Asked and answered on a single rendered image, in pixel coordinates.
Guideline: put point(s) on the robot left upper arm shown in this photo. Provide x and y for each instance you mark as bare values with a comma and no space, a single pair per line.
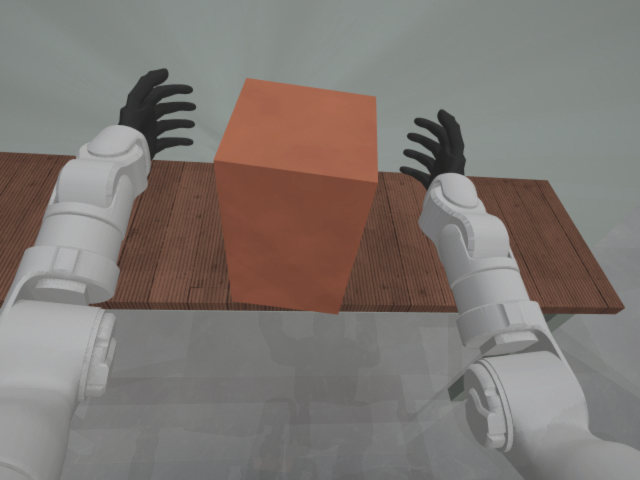
52,356

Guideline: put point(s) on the left robot hand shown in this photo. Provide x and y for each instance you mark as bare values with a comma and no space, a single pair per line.
142,111

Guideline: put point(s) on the right robot forearm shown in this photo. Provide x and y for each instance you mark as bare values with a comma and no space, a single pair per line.
495,312

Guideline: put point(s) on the left robot forearm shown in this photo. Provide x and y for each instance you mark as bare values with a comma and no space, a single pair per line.
74,258

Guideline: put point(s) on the right robot hand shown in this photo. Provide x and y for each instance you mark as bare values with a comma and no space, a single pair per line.
448,152

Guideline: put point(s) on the carton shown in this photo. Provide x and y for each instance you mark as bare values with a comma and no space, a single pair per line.
296,174

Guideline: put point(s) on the table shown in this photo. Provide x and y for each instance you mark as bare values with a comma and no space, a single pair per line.
173,255

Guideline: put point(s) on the robot right upper arm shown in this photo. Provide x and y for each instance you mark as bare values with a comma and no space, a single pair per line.
528,407

